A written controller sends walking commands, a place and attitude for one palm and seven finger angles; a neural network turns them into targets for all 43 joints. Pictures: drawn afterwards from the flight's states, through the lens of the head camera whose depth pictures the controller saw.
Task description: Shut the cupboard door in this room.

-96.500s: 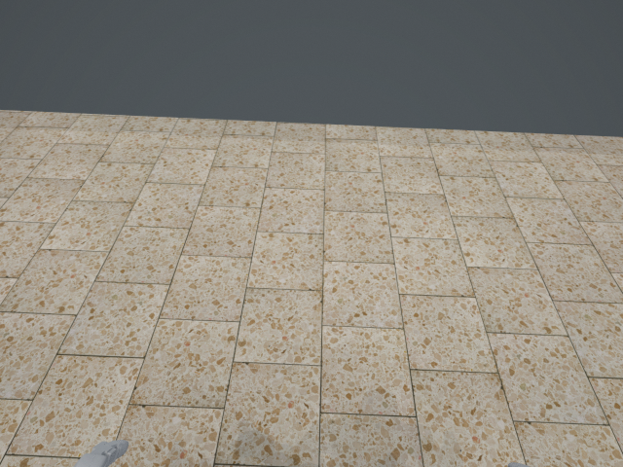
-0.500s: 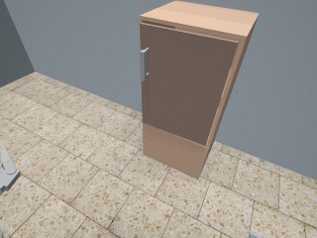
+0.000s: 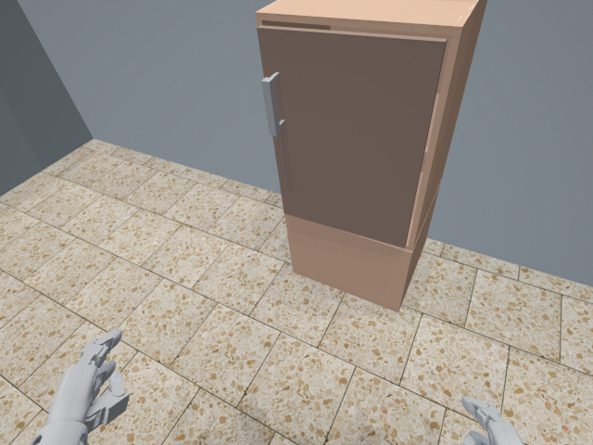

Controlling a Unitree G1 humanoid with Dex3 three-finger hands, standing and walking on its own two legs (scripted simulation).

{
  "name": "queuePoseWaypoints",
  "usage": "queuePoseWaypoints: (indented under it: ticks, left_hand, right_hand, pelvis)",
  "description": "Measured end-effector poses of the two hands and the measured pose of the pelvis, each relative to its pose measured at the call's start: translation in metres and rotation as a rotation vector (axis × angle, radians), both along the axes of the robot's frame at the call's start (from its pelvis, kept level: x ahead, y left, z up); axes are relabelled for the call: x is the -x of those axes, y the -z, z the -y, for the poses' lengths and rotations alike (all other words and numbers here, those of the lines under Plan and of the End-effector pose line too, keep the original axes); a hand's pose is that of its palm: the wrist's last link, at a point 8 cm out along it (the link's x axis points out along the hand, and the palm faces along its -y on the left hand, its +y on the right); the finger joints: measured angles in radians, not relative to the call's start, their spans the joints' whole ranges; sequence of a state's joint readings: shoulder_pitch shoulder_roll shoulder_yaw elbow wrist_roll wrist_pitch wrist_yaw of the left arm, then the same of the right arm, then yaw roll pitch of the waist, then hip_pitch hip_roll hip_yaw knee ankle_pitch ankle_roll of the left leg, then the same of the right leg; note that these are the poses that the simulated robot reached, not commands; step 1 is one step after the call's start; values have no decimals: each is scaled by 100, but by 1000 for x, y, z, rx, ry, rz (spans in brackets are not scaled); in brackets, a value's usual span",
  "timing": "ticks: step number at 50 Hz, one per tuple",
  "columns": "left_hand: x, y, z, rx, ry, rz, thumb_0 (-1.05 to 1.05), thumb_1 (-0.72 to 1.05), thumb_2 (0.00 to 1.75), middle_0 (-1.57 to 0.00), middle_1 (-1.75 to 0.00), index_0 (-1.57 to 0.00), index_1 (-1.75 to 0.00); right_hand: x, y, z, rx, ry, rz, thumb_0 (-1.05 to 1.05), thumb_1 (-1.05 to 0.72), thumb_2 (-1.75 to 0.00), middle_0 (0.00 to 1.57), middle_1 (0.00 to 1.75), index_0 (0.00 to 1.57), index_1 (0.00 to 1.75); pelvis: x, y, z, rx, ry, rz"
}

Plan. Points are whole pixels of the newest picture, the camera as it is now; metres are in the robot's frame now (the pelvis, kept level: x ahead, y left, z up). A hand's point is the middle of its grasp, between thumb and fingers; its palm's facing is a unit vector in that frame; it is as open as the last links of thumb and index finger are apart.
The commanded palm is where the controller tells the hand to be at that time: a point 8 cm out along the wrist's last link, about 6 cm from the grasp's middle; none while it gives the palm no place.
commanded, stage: let the arm hang, fingers relaxed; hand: left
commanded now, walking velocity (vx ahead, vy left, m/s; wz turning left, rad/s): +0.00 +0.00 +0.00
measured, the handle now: (275, 104) +0.88 +0.12 +0.05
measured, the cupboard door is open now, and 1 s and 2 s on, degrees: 2 2 2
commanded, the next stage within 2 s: look to check the result in 0.96 s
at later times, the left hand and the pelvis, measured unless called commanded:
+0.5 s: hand out of the picture -0.08 +0.19 -0.16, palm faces +0.06 -0.97 -0.25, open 7.3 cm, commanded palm none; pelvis -0.01 -0.01 +0.01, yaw +1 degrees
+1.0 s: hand out of the picture -0.02 +0.14 -0.17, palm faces +0.06 -0.99 -0.13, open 7.3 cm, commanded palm none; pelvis +0.00 -0.01 +0.01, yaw +0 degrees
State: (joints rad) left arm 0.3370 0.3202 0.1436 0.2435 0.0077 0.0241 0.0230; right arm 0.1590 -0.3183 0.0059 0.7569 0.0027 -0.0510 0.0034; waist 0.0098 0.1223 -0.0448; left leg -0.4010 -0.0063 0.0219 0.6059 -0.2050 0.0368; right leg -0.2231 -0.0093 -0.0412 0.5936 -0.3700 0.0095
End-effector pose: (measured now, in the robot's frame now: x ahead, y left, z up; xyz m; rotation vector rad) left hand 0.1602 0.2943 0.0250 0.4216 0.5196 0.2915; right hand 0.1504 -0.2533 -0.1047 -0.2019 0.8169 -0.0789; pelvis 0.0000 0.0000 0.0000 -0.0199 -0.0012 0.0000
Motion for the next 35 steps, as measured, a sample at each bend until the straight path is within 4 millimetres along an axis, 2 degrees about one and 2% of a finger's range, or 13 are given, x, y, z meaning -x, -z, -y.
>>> queuePoseWaypoints:
  ticks: [3,5,7,9,12,15,18,22,27,30,35]
  left_hand:
    - [42,82,36,164,-9,-290,1,91,90,-20,-30,-20,-30]
    - [74,125,63,271,-16,-444,1,91,90,-20,-30,-20,-30]
    - [103,157,84,360,-41,-562,1,93,90,-20,-30,-20,-30]
    - [125,174,81,383,-101,-628,0,99,89,-21,-30,-21,-30]
    - [157,181,77,399,-131,-738,-1,101,89,-21,-30,-21,-30]
    - [188,173,72,390,-168,-827,0,99,89,-21,-30,-21,-30]
    - [215,161,67,366,-208,-889,0,96,89,-21,-30,-21,-30]
    - [239,149,62,329,-250,-936,1,94,89,-20,-30,-20,-30]
    - [240,149,63,315,-254,-941,1,92,90,-20,-30,-20,-30]
    - [229,153,69,330,-235,-919,1,92,90,-20,-30,-20,-30]
    - [205,159,86,374,-194,-870,1,91,90,-20,-30,-20,-30]
  right_hand:
    - [29,8,12,36,31,-93,1,-90,-90,20,30,21,30]
    - [54,11,16,69,51,-179,1,-90,-90,20,30,21,30]
    - [81,13,18,99,73,-272,1,-91,-90,20,30,21,30]
    - [110,12,17,116,89,-367,1,-91,-90,20,30,20,30]
    - [148,11,11,116,110,-493,1,-91,-90,20,30,20,30]
    - [175,14,4,89,128,-580,1,-91,-90,20,30,20,30]
    - [187,19,-3,48,136,-619,1,-90,-90,20,30,20,30]
    - [185,28,-11,-3,144,-605,1,-90,-90,20,30,21,30]
    - [171,35,-21,-43,150,-553,1,-90,-90,20,30,21,30]
    - [164,36,-27,-53,148,-532,1,-91,-90,20,30,20,30]
    - [166,34,-30,-47,151,-546,1,-92,-90,20,30,21,30]
  pelvis:
    - [5,4,3,-3,-13,16]
    - [7,7,6,0,-23,28]
    - [7,9,7,6,-31,39]
    - [8,9,10,5,-35,42]
    - [10,3,12,6,-35,27]
    - [13,-3,11,4,-31,11]
    - [14,-7,11,3,-28,9]
    - [13,-10,11,3,-23,24]
    - [10,-10,11,3,-13,46]
    - [10,-10,10,0,-9,50]
    - [8,-10,9,-7,-7,41]
